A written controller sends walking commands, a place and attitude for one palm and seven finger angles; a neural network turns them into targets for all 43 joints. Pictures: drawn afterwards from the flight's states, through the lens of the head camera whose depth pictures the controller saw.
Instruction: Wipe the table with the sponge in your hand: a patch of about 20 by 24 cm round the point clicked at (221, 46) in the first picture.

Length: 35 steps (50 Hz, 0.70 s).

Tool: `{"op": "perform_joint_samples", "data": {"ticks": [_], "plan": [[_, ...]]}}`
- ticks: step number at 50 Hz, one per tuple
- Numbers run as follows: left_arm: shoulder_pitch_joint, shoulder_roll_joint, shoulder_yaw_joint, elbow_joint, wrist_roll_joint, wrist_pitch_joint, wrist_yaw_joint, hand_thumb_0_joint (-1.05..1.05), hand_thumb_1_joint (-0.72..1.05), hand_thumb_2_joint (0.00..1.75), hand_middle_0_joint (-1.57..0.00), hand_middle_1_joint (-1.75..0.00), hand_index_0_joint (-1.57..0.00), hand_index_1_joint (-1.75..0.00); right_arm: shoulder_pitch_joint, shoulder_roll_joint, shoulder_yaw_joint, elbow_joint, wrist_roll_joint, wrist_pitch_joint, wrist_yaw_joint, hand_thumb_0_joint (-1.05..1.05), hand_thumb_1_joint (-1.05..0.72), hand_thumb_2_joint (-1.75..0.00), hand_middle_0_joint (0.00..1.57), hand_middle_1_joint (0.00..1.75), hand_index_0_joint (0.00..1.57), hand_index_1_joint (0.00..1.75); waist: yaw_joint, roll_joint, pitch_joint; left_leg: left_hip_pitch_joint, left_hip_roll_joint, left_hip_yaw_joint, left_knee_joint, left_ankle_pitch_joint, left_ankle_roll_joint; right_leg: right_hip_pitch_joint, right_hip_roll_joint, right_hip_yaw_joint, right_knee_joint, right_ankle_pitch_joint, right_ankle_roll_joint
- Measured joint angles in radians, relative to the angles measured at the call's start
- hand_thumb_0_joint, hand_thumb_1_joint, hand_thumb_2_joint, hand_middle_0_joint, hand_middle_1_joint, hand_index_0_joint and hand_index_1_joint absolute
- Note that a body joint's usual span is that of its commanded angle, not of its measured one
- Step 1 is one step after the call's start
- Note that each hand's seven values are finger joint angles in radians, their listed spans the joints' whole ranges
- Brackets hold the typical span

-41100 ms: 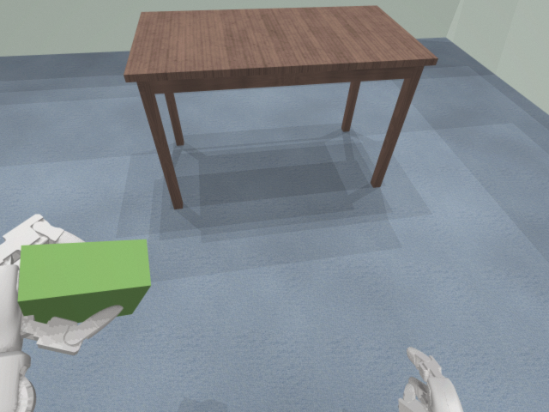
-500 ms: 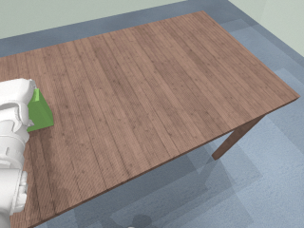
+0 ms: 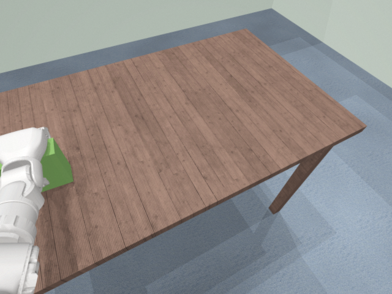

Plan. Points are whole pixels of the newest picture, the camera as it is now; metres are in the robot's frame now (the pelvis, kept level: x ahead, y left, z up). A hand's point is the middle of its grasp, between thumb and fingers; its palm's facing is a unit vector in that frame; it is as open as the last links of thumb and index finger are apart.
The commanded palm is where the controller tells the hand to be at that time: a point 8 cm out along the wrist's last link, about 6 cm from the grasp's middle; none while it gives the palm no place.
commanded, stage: wipe back along the middle lane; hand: left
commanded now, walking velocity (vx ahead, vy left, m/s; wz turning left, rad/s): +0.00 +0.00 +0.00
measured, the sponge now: (36, 174) +0.37 +0.38 -0.01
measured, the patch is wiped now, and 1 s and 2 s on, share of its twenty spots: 0.40 0.50 0.55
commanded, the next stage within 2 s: slide across to the third lane in 1.22 s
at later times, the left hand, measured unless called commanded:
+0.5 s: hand (36, 178) +0.34 +0.35 +0.02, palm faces -0.06 -0.02 -1.00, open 9.6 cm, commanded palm +0.30 +0.33 +0.05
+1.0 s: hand (40, 198) +0.29 +0.32 +0.02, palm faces -0.04 -0.01 -1.00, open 9.6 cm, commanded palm +0.25 +0.29 +0.05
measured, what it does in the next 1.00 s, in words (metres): stands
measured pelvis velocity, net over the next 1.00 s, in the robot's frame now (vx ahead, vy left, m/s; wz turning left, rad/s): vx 0.00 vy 0.01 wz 0.02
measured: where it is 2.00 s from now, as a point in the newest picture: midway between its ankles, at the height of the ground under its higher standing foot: outside the picture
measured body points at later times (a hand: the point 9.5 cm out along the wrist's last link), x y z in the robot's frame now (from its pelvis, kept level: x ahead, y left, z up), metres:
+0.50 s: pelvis +0.00 +0.00 +0.00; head +0.03 +0.00 +0.45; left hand +0.34 +0.34 +0.08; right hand +0.12 -0.26 -0.12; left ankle -0.02 +0.08 -0.72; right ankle -0.03 -0.12 -0.72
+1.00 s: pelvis +0.00 +0.01 +0.01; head +0.01 -0.01 +0.45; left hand +0.29 +0.31 +0.08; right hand +0.18 -0.23 -0.11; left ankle -0.02 +0.08 -0.72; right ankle -0.03 -0.12 -0.72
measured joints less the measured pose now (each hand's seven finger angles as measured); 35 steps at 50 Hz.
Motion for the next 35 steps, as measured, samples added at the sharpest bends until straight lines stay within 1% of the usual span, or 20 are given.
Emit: {"op": "perform_joint_samples", "data": {"ticks": [3, 13, 21, 24, 35], "plan": [[0.011, -0.006, 0.0, -0.009, -0.004, 0.004, 0.004, -0.02, -0.46, 1.11, -0.74, -1.41, -0.74, -1.46, -0.013, 0.001, 0.002, -0.003, 0.003, -0.004, -0.001, 0.01, -0.91, -0.9, 0.2, 0.3, 0.2, 0.29, 0.004, 0.0, 0.003, 0.006, 0.0, 0.0, -0.003, 0.003, -0.002, 0.004, 0.0, 0.0, 0.001, 0.001, -0.003], [0.052, -0.039, -0.034, -0.069, -0.014, 0.037, 0.005, -0.02, -0.45, 1.11, -0.73, -1.42, -0.74, -1.47, -0.046, 0.012, 0.005, -0.024, 0.01, -0.016, -0.003, 0.01, -0.91, -0.9, 0.2, 0.3, 0.2, 0.29, 0.021, 0.0, 0.0, 0.022, -0.002, -0.002, -0.01, 0.009, -0.004, 0.018, -0.002, -0.002, 0.001, 0.002, -0.004], [0.167, -0.076, -0.042, -0.197, -0.037, 0.066, 0.014, -0.01, -0.45, 1.11, -0.73, -1.42, -0.73, -1.47, -0.059, 0.018, 0.006, -0.039, 0.014, -0.014, 0.0, 0.01, -0.91, -0.9, 0.2, 0.3, 0.2, 0.29, 0.035, 0.008, -0.012, 0.06, -0.005, 0.006, -0.023, 0.004, 0.001, 0.054, -0.005, 0.007, -0.012, 0.0, 0.001], [0.206, -0.09, -0.049, -0.247, -0.047, 0.085, 0.014, -0.01, -0.45, 1.11, -0.73, -1.43, -0.73, -1.47, -0.065, 0.02, 0.009, -0.045, 0.016, -0.013, 0.0, 0.01, -0.91, -0.9, 0.2, 0.3, 0.2, 0.29, 0.039, 0.008, -0.01, 0.079, -0.008, 0.008, -0.031, 0.005, 0.004, 0.073, -0.008, 0.009, -0.019, 0.0, 0.004], [0.294, -0.133, -0.103, -0.398, -0.052, 0.165, -0.002, 0.0, -0.45, 1.11, -0.72, -1.43, -0.73, -1.48, -0.097, 0.023, 0.014, -0.068, 0.017, -0.021, -0.002, 0.01, -0.91, -0.9, 0.2, 0.3, 0.2, 0.29, 0.057, 0.011, 0.005, 0.123, -0.022, 0.004, -0.05, 0.013, 0.011, 0.117, -0.023, 0.005, -0.033, 0.001, 0.01]]}}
